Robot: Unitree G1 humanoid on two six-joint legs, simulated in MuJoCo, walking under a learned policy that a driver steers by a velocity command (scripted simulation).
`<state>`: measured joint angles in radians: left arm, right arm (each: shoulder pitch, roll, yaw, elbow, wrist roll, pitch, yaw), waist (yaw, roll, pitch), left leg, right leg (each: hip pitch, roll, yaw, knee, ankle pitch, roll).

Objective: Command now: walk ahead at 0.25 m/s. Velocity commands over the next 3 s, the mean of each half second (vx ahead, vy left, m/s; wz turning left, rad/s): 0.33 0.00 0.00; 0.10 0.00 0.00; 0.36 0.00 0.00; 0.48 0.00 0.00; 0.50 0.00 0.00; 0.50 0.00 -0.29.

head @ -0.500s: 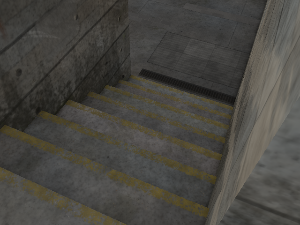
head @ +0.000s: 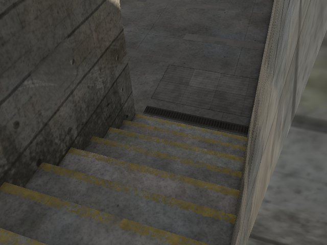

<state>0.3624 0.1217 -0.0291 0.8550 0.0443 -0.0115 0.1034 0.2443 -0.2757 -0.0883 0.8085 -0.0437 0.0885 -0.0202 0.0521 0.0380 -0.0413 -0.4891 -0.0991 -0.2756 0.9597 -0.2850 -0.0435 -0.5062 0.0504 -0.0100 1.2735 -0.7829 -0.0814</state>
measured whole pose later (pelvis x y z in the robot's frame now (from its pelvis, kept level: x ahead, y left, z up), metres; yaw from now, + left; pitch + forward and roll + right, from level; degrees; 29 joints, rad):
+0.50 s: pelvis +0.16 +0.18 -0.08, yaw +1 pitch +1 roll -1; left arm 0.34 0.27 0.10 0.93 0.01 -0.05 0.11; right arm 0.23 -0.18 -0.02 0.87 -0.02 -0.03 0.04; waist 0.04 -0.06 0.05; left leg -0.40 0.03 0.00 0.64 -0.25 0.02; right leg -0.58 0.03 0.17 1.87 -0.62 -0.01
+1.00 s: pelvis +0.22 +0.24 -0.06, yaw +2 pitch -1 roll +1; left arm 0.24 0.18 -0.02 0.99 -0.02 0.00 0.04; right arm 0.34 -0.16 0.00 0.99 -0.02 0.01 -0.03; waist -0.03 -0.01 0.00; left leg -0.08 -0.11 0.04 0.26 -0.17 0.09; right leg -0.19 0.01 0.01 0.42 -0.22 -0.05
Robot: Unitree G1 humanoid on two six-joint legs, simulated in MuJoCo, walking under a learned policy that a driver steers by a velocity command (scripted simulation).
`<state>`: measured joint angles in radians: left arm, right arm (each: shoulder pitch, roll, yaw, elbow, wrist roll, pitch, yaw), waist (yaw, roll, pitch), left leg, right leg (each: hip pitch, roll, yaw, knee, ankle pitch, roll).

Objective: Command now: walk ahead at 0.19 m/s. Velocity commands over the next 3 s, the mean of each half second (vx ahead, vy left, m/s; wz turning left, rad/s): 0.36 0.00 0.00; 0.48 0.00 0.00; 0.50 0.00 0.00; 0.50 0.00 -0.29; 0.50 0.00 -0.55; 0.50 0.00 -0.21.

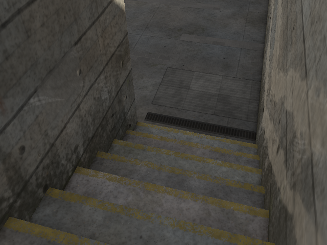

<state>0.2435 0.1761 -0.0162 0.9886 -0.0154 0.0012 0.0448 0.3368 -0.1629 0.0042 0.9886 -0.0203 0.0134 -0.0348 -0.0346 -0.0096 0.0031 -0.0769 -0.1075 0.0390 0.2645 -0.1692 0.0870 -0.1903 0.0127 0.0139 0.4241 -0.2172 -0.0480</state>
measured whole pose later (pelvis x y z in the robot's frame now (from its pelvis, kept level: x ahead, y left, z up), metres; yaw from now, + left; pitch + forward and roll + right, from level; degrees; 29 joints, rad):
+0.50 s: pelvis +0.15 +0.01 -0.01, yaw +1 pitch +0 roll +1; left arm 0.56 0.23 0.03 1.04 -0.03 -0.08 0.03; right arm 0.15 -0.23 -0.03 0.93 -0.05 0.02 0.02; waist 0.06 -0.02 0.01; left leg -0.48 0.01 0.07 0.77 -0.14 0.07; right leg 0.07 -0.01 -0.01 0.36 -0.42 -0.02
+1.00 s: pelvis +0.40 +0.04 -0.20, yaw +0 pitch -2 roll +1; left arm 0.37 0.23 0.03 0.96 0.02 -0.08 -0.03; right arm 0.32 -0.23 -0.06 1.02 -0.02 -0.04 -0.07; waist -0.01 0.01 0.03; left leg -0.60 -0.09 -0.06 1.80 -0.53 0.18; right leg -0.22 0.09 -0.07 0.55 -0.37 -0.12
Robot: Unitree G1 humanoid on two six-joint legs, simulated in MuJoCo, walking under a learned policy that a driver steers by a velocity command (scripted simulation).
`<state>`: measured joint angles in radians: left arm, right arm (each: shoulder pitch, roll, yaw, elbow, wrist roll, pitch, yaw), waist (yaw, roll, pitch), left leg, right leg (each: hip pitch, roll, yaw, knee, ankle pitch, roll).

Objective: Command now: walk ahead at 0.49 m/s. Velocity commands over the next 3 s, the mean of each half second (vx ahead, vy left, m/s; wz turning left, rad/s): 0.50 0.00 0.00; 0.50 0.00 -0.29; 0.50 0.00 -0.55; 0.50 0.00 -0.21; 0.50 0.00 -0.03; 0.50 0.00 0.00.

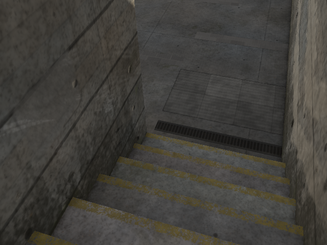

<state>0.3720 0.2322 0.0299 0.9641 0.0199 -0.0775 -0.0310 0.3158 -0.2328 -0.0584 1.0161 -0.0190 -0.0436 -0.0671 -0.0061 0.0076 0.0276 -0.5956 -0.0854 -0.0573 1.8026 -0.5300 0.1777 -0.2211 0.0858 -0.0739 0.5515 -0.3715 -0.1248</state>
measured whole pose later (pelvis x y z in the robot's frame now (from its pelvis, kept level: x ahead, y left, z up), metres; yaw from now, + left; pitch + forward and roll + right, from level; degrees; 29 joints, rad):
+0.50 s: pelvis +0.28 +0.09 -0.17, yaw +0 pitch -2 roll -3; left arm 0.51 0.21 0.04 1.06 0.02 -0.05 0.05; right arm 0.14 -0.21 -0.04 0.94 -0.02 -0.04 0.02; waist 0.07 0.01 0.02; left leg -0.33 0.00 0.07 0.50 -0.17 0.09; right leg -0.31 0.07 0.04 1.78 -0.82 -0.11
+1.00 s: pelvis +0.53 +0.11 -0.30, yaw -9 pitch -2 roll +2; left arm 0.09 0.20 0.03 0.89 0.03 -0.01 -0.03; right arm 0.50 -0.15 -0.01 1.03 -0.05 -0.06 -0.06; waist -0.08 -0.04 0.05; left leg -0.21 -0.05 0.28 1.26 -0.84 0.11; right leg -0.44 0.04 -0.05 0.52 0.33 -0.11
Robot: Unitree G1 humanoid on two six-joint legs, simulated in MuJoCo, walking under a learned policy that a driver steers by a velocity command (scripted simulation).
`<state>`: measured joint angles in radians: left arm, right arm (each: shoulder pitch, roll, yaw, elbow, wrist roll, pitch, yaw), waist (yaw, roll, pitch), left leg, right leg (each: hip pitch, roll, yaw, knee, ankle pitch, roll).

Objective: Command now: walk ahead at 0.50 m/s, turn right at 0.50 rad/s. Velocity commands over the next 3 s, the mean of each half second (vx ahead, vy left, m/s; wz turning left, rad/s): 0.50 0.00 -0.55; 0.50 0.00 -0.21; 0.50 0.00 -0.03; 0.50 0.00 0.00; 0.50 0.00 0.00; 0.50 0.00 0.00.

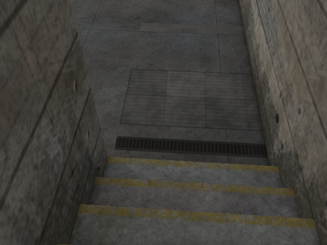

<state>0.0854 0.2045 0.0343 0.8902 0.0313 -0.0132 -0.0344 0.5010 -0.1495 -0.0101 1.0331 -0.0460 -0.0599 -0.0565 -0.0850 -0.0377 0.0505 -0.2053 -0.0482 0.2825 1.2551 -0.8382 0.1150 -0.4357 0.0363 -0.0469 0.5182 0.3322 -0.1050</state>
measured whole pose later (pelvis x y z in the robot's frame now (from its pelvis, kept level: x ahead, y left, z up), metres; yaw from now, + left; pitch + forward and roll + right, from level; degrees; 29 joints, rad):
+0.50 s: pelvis +0.27 +0.05 -0.13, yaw -18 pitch -1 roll -1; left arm 0.50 0.20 0.02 0.94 0.04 -0.04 0.04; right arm 0.15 -0.26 -0.06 0.83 -0.02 -0.03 0.01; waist 0.09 0.06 -0.07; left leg -0.49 0.02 -0.11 0.58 0.32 -0.02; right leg -0.24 0.18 0.20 1.07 -0.80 -0.08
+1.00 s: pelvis +0.52 +0.06 -0.27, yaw -20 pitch -1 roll -2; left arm 0.01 0.22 0.02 0.93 0.04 -0.02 -0.01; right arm 0.65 -0.14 -0.01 1.07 0.01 -0.07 -0.06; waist -0.08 -0.03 0.01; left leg -0.18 -0.11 -0.01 0.84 -0.63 0.14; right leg -0.67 0.01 0.02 0.80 0.38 -0.05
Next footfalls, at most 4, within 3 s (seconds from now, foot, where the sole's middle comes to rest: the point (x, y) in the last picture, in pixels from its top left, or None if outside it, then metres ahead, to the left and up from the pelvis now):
0.04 right None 0.15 -0.05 -0.82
0.58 left None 0.47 0.12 -1.00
1.20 right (169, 230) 0.72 -0.06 -1.18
1.66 left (155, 193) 1.04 0.00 -1.36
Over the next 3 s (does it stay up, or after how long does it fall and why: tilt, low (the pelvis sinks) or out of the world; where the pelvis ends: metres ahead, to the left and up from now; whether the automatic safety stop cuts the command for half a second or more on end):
stays up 1.65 -0.27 -0.95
